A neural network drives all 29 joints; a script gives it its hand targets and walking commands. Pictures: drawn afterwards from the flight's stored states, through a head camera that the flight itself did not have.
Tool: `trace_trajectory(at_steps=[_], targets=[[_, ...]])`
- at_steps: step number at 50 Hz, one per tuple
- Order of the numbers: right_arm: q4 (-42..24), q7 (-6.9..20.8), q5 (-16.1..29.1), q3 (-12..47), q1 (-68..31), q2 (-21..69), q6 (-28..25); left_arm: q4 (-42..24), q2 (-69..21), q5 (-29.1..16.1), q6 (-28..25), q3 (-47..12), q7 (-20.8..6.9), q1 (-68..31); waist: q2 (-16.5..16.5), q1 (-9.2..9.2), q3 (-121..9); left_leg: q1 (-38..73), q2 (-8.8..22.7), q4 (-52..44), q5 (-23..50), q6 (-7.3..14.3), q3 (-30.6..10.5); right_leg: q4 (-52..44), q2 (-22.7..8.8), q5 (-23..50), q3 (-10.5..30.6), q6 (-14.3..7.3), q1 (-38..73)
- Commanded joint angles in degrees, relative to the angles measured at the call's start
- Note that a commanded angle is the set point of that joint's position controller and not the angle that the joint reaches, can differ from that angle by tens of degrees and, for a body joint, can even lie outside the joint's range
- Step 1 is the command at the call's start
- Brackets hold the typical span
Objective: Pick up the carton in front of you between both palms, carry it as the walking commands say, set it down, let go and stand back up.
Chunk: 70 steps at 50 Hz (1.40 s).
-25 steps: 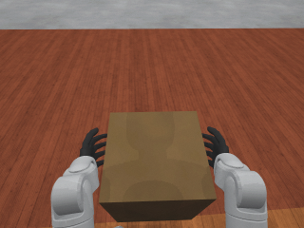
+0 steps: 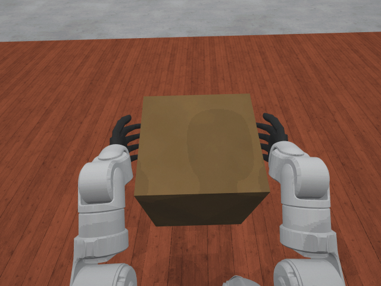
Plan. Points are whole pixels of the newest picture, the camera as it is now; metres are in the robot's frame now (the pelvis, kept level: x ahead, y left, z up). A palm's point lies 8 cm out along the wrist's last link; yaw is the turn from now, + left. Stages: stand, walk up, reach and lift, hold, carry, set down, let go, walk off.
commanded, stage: carry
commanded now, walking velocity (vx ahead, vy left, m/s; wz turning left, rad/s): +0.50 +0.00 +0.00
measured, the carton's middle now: (197, 167) +0.35 +0.01 +0.03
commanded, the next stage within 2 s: none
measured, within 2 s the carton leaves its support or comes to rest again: neither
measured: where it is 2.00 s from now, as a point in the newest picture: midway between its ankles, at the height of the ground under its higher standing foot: (177, 121)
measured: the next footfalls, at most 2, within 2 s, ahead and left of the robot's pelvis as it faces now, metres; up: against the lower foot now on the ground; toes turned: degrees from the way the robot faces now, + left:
left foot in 0.38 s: +0.44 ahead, +0.06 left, -0.03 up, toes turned +3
right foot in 0.80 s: +0.73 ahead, -0.09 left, -0.05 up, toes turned +6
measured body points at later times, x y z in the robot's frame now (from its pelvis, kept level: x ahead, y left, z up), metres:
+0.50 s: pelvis +0.36 +0.01 -0.02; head +0.42 +0.01 +0.42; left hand +0.72 +0.14 +0.06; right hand +0.70 -0.16 +0.06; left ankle +0.40 +0.06 -0.74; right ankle +0.20 -0.10 -0.62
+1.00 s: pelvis +0.70 -0.02 -0.04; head +0.73 -0.02 +0.41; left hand +0.96 +0.24 +0.06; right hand +1.07 -0.04 +0.05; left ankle +0.63 +0.09 -0.69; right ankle +0.70 -0.10 -0.77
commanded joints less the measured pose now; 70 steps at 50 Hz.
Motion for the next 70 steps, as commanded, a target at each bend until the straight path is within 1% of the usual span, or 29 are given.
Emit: trace_trajectory(at_steps=[1, 5, 8, 15, 17, 18, 19, 20, 21, 22, 24, 28, 35, 37, 39, 40, 41, 42, 43, 46, 51, 54, 58, 60, 61, 62, 63, 66, 70], targets=[[-1.2, 2.2, 12.4, 31.4, -37.6, 44.1, -1.8, -3.2, -41.3, -17.4, -0.4, -32.8, -4.7, -37.3, -6.6, 0.26, -21.1, -23.8, 1.1, 11.5, 6.2, 2.2, -2.5, -17.0, -16.3, 9.4, 28.2, -5.0, 31.2], [2.2, 2.8, 11.4, 31.0, -41.8, 49.2, -3.9, -0.3, -46.0, -18.7, -2.4, -33.3, -5.9, -42.1, -10.2, -0.16, -23.0, -21.6, 1.4, -1.2, 10.9, 0.9, -0.9, -17.2, -13.9, 17.1, 19.4, -3.6, 30.8], [7.2, 3.3, 9.6, 30.9, -36.5, 50.5, -4.1, 1.2, -48.1, -17.8, -2.3, -33.3, -6.7, -40.7, -6.8, 0.65, -23.3, -25.9, 0.5, -10.0, 12.5, 0.5, 0.6, -14.7, -13.3, 26.7, 16.3, -5.2, 36.1], [1.4, 5.0, 10.4, 34.1, -34.0, 53.2, -3.7, -1.1, -51.1, -16.8, -1.4, -34.8, -7.8, -35.5, -9.3, 3.8, -18.3, -19.8, -5.3, -38.4, 32.2, 0.7, 8.2, -10.6, -5.4, 37.1, 7.5, -1.8, 40.2], [-3.5, 5.8, 10.7, 33.8, -34.2, 51.3, -3.5, -1.2, -51.8, -16.4, -0.9, -36.8, -7.8, -32.2, -8.5, 1.1, -20.0, -7.3, -5.8, -43.1, 37.2, 2.7, 7.9, -4.4, -6.0, 40.6, 6.7, 0.0, 35.9], [-1.8, 5.7, 9.5, 33.3, -30.0, 49.6, -3.1, -1.7, -50.9, -16.3, -0.7, -37.4, -7.8, -31.6, -7.7, -2.92, -24.3, 3.3, -4.3, -47.5, 40.0, 3.0, 6.9, 6.4, -5.0, 36.6, 3.7, 2.3, 33.9], [-2.3, 5.9, 9.9, 33.5, -27.6, 49.4, -2.9, -4.1, -50.4, -17.1, -0.5, -38.3, -8.0, -32.9, -2.7, -5.26, -26.3, 14.6, -0.6, -43.9, 44.9, 2.4, 4.7, 16.6, -3.4, 25.1, 2.5, 4.0, 25.4], [-4.6, 5.9, 9.7, 34.1, -28.4, 47.9, -2.8, -4.5, -50.4, -16.6, -0.2, -38.6, -7.8, -32.3, 6.9, -4.35, -29.2, 30.9, 11.3, -31.1, 68.4, 6.8, -9.8, 26.9, 0.1, -6.3, 5.6, 5.1, 5.9], [-5.2, 5.9, 9.7, 34.1, -29.0, 46.1, -2.7, -4.3, -49.4, -17.1, 0.7, -38.3, -7.8, -29.6, 17.3, -7.67, -34.7, 44.0, 18.7, -33.9, 62.6, 18.9, -29.2, 44.6, 7.7, -24.9, 9.4, 6.9, -10.9], [-5.5, 6.1, 12.4, 35.7, -27.6, 48.5, -2.5, -5.3, -49.7, -16.8, 0.9, -38.5, -7.4, -29.2, 14.5, -8.6, -34.3, 44.4, 17.3, -37.9, 54.0, 19.7, -33.1, 49.0, 5.5, -24.3, 12.0, 5.6, -18.1], [-9.9, 7.5, 16.4, 39.7, -32.6, 53.0, -3.0, -7.6, -51.0, -14.9, -0.1, -37.4, -6.7, -30.7, 1.3, -8.01, -27.0, 32.3, 13.1, -39.3, 50.4, 15.8, -25.2, 40.8, 0.8, -18.7, 13.7, 5.3, -19.0], [-11.6, 9.5, 21.9, 44.5, -37.7, 55.4, -5.3, -6.7, -48.9, -9.6, -2.5, -36.2, -5.7, -26.7, 1.5, -5.56, -24.9, 20.3, 9.7, -41.7, 49.9, 13.6, -20.0, 26.8, -0.7, -13.6, 12.3, 7.0, -12.1], [-6.5, 8.4, 19.6, 41.4, -30.0, 50.3, -5.6, -7.5, -44.2, -8.6, -3.0, -35.8, -4.5, -23.2, 5.3, -8.02, -21.7, 16.1, 1.2, -37.5, 53.3, 10.0, -10.8, -4.9, 3.7, 8.3, 6.4, 7.0, -2.4], [-5.1, 7.9, 18.1, 39.8, -29.8, 49.7, -4.7, -7.3, -43.0, -9.3, -2.4, -35.9, -4.6, -24.8, 5.2, -7.1, -20.4, 12.8, 0.2, -34.4, 49.5, 8.6, -10.7, -11.0, 4.8, 14.1, 6.0, 6.2, 4.9], [-2.8, 7.2, 16.1, 38.5, -27.3, 47.2, -3.7, -6.2, -41.6, -10.1, -1.4, -35.4, -4.8, -24.8, 1.1, -2.46, -23.1, 5.7, -2.2, -20.3, 44.9, 5.2, -6.2, -15.7, 2.4, 19.8, 5.8, 5.3, 21.8], [-1.9, 6.7, 15.4, 37.3, -28.0, 46.1, -3.1, -4.2, -40.0, -10.1, -0.8, -34.1, -4.9, -21.2, -4.8, -0.41, -26.6, -5.3, -3.4, -8.5, 24.7, 3.9, -6.0, -10.4, -7.7, 27.8, 14.3, 4.4, 34.3], [-1.5, 6.3, 15.0, 35.7, -27.6, 45.0, -2.5, -4.2, -37.0, -10.3, -0.6, -33.2, -4.7, -22.9, -15.3, -1.78, -31.4, -18.4, -8.2, 4.6, -6.1, 1.4, -3.4, -4.7, -23.1, 41.2, 35.1, -0.7, 46.7], [-2.3, 5.7, 14.5, 35.1, -27.4, 45.5, -2.0, -2.4, -38.9, -10.9, -0.1, -33.8, -4.3, -21.9, -19.0, -0.01, -36.1, -26.9, -8.5, 14.1, -6.0, 1.3, -5.0, -9.6, -26.0, 18.8, 47.5, -8.4, 49.2], [-3.2, 5.1, 13.7, 34.3, -29.0, 44.9, -1.7, -5.8, -41.1, -13.5, -0.4, -34.5, -4.5, -25.9, -13.0, 0.47, -30.9, -30.8, -5.4, 15.6, -2.5, 2.0, -5.5, -12.0, -23.3, 8.0, 45.1, -7.3, 44.9], [-0.5, 5.0, 11.8, 33.2, -30.2, 49.4, -2.5, -6.7, -47.3, -16.9, -1.3, -37.7, -6.3, -33.4, -2.4, -0.11, -20.7, -27.1, -0.7, 6.7, 5.8, 1.6, -5.0, -15.8, -19.5, 8.9, 30.7, -3.7, 28.0], [-1.1, 4.6, 9.7, 34.0, -29.3, 50.0, -4.6, -4.4, -49.2, -19.1, -2.7, -38.8, -7.8, -32.6, -9.2, 0.47, -19.4, -25.5, -0.6, -11.3, 11.3, 0.9, -0.5, -16.7, -17.6, 21.2, 15.4, -2.3, 29.4], [-1.2, 3.9, 9.0, 34.2, -28.4, 48.5, -4.7, -2.9, -48.2, -19.4, -2.5, -37.9, -8.0, -31.3, -11.2, 1.91, -19.2, -20.5, -3.2, -23.4, 19.4, 1.4, 3.4, -15.0, -12.0, 26.7, 8.4, 0.3, 30.5], [-1.2, 3.2, 7.5, 32.3, -27.2, 45.9, -4.1, -1.7, -46.9, -19.6, -1.8, -38.0, -8.0, -30.2, -10.8, 2.79, -17.2, -13.4, -7.0, -37.7, 25.2, 1.8, 8.2, -9.9, -9.1, 36.5, 6.6, 1.1, 32.4], [-0.1, 3.1, 6.0, 30.7, -25.0, 44.3, -3.8, -0.4, -46.9, -19.6, -1.4, -38.2, -8.0, -30.7, -9.2, -1.78, -21.1, 3.6, -6.6, -43.9, 32.3, 2.6, 9.1, 1.0, -8.1, 34.7, 4.4, 3.7, 26.5], [1.0, 3.1, 5.1, 29.9, -23.5, 43.6, -3.5, 0.0, -46.5, -19.5, -1.3, -37.5, -8.0, -31.2, -8.5, -3.46, -24.3, 14.0, -2.6, -41.7, 32.5, 3.4, 7.0, 10.5, -6.8, 23.8, 3.2, 5.3, 18.7], [0.9, 3.0, 5.3, 30.0, -22.9, 43.4, -3.4, -1.3, -45.9, -19.3, -1.1, -37.4, -8.0, -31.7, 2.3, -4.81, -29.3, 28.2, 12.6, -37.8, 39.5, 6.2, -10.9, 23.0, -3.9, -4.7, 5.4, 6.9, 4.4], [0.6, 3.1, 5.4, 29.8, -24.7, 42.9, -3.9, 0.4, -48.9, -20.2, -0.4, -38.0, -8.1, -31.6, 15.4, -5.43, -31.6, 37.6, 22.3, -39.2, 42.3, 13.9, -29.1, 37.6, 3.6, -25.2, 8.2, 7.2, -10.8], [-2.3, 4.8, 10.4, 33.4, -30.5, 49.9, -4.8, -1.8, -51.0, -19.2, -1.4, -38.0, -7.3, -36.1, 3.5, -4.64, -23.5, 25.4, 18.9, -41.4, 40.2, 10.5, -19.2, 36.1, -2.0, -18.1, 13.4, 3.9, -16.1], [-5.8, 7.6, 16.0, 39.8, -34.4, 55.1, -6.7, -2.0, -53.0, -14.0, -2.9, -36.8, -6.5, -31.1, 4.9, -3.92, -22.5, 19.7, 15.2, -42.6, 44.9, 7.9, -7.0, 25.2, -1.5, -11.1, 10.6, 4.6, -12.5]])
